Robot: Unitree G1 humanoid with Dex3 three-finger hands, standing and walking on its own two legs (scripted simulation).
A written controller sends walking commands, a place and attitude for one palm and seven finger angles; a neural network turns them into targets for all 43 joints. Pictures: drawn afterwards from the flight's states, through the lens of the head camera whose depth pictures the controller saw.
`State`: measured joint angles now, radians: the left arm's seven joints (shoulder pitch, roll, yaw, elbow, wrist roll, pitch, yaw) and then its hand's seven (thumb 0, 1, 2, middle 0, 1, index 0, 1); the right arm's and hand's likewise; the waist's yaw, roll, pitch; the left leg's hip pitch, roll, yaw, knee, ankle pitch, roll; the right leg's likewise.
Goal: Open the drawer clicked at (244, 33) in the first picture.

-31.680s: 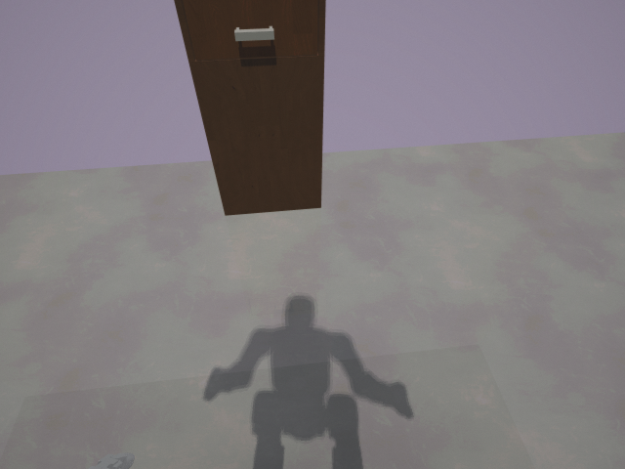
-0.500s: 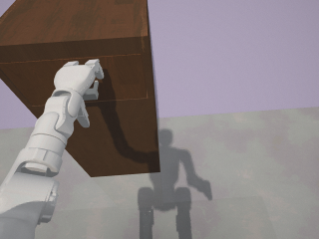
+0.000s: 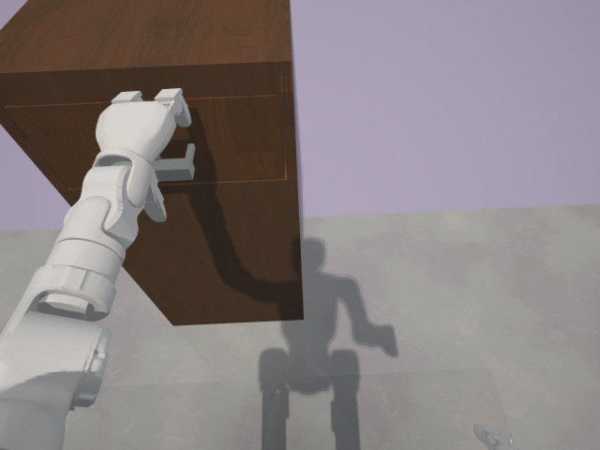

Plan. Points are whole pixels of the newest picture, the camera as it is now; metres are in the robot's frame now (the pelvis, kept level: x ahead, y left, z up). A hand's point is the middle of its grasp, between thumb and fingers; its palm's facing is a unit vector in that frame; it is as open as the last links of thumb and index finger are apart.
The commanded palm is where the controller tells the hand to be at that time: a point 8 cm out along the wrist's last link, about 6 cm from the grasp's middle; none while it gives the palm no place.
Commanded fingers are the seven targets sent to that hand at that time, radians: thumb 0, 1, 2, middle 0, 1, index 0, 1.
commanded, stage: re-aim the fingers above the handle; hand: left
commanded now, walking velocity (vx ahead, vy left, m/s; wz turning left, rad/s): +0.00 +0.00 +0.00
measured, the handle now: (157, 160) +0.54 +0.24 +0.05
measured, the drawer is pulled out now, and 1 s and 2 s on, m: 0.00 0.00 0.00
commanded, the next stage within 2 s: lower the fingers behind the handle in 0.98 s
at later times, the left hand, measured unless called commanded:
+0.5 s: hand (151, 148) +0.49 +0.22 +0.12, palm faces +0.08 -0.06 -1.00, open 13.9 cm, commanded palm +0.46 +0.24 +0.17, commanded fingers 0.00 -0.50 0.30 -0.30 -1.20 -0.30 -1.20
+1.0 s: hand (126, 152) +0.48 +0.24 +0.13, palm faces +0.07 +0.01 -1.00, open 13.9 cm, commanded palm +0.45 +0.24 +0.17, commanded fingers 0.00 -0.50 0.30 -0.30 -1.20 -0.30 -1.20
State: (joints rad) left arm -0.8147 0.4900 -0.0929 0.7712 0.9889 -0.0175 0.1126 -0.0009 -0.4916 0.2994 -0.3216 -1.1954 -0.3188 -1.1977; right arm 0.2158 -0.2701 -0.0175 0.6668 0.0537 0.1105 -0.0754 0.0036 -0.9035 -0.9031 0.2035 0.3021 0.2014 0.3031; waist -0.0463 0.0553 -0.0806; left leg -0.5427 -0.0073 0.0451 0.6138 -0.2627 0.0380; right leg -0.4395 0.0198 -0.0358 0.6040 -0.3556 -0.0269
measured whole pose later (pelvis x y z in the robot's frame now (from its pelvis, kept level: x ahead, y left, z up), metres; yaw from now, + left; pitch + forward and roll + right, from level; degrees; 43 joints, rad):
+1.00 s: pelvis +0.00 +0.00 +0.00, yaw -1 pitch +12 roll -1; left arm -0.87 0.54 -0.05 0.88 1.02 0.08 0.13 0.00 -0.49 0.30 -0.32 -1.19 -0.32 -1.20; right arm 0.24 -0.27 -0.01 0.67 0.05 0.12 -0.06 0.00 -0.90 -0.90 0.20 0.30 0.20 0.30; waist -0.05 0.07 -0.09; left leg -0.58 0.00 0.05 0.62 -0.26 0.04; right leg -0.48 0.03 -0.03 0.61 -0.35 -0.03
